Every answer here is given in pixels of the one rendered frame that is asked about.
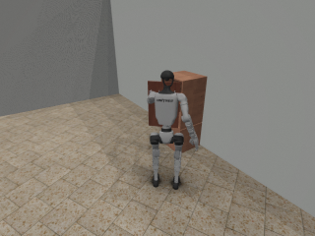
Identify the robot shin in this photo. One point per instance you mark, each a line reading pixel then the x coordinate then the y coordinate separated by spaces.
pixel 155 165
pixel 177 166

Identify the right robot forearm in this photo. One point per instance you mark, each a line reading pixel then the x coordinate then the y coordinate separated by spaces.
pixel 190 128

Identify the robot right upper arm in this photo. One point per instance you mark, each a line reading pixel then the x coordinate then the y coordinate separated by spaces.
pixel 184 107

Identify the right robot hand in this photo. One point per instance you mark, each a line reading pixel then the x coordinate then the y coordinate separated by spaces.
pixel 196 143

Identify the left robot shin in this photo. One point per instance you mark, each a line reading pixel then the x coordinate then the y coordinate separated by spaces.
pixel 155 165

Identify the cupboard door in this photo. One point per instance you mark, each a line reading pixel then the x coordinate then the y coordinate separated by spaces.
pixel 157 86

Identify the robot left upper arm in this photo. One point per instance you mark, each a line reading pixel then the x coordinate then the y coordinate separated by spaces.
pixel 151 97

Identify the right robot shin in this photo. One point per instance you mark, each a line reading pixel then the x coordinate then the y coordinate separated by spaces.
pixel 177 166

